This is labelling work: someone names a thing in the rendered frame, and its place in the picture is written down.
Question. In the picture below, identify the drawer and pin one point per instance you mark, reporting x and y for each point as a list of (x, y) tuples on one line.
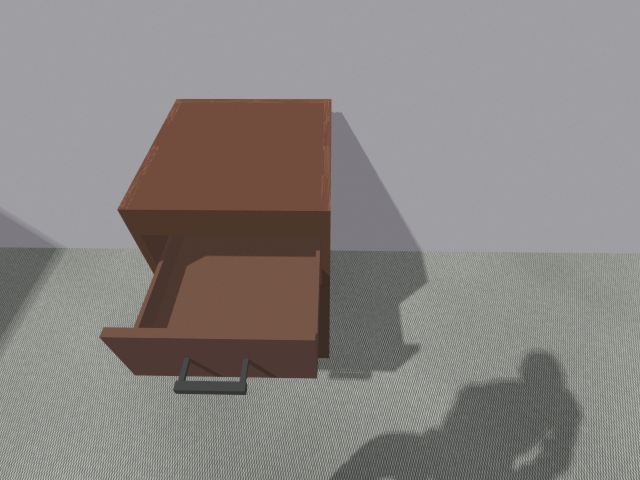
[(221, 299)]

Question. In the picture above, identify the handle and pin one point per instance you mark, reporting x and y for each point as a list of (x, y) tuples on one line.
[(211, 387)]

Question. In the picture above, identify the cabinet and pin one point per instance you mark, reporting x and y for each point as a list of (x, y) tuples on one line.
[(237, 167)]

